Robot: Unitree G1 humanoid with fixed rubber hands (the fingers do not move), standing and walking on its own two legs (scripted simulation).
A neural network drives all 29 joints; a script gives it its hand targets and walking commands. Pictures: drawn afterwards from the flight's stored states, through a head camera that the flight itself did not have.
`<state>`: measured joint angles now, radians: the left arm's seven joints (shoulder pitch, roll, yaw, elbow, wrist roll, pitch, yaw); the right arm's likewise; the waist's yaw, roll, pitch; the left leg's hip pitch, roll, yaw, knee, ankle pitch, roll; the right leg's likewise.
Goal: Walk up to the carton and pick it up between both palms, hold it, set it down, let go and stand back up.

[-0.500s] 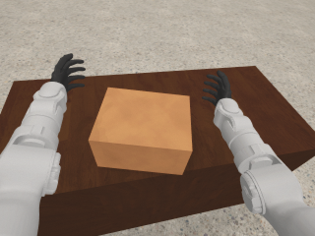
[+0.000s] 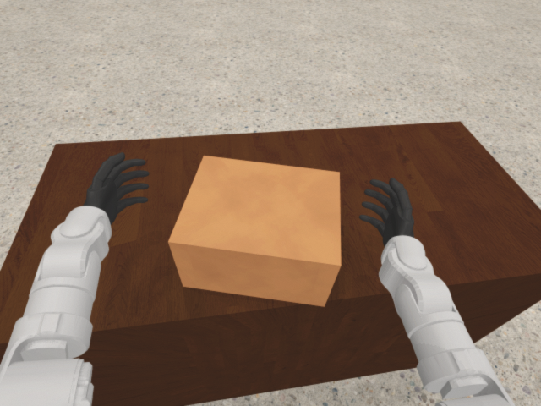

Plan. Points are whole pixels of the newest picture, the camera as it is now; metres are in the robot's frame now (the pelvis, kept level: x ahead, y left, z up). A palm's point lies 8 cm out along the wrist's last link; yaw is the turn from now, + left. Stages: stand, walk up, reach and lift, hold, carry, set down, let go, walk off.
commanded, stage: set down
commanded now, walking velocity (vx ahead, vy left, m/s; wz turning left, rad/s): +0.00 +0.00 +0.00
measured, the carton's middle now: (262, 228) +0.43 -0.01 -0.02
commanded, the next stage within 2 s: none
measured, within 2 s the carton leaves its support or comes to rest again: neither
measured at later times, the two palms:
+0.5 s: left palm (82, 265) +0.31 +0.25 +0.08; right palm (400, 278) +0.26 -0.19 +0.07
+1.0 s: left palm (70, 332) +0.24 +0.26 +0.04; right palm (408, 321) +0.21 -0.19 +0.04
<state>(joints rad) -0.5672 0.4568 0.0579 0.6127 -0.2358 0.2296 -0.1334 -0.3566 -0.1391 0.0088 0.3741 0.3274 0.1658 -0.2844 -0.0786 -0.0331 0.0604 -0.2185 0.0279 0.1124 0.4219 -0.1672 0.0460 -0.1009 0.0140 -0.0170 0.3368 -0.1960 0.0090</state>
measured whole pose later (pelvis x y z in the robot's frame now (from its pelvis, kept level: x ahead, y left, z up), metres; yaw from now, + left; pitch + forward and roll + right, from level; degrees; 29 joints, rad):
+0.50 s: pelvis +0.00 +0.00 +0.00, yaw -1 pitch -6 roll -1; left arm -0.24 0.45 0.06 0.34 -0.27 0.20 -0.15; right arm -0.03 -0.09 0.00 0.09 0.27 0.21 -0.29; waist -0.01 -0.03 0.08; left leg -0.15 0.02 0.13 0.41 -0.17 0.05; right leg -0.05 0.01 0.00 0.35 -0.21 0.01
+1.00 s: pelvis +0.02 +0.00 +0.00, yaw -1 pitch -7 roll -1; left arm 0.21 0.45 0.05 0.04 -0.29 0.06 -0.16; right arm 0.39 -0.05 0.03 -0.17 0.23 0.15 -0.27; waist 0.05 -0.03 0.10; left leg -0.08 0.02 0.13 0.40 -0.20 0.04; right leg 0.02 0.01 0.00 0.33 -0.24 0.00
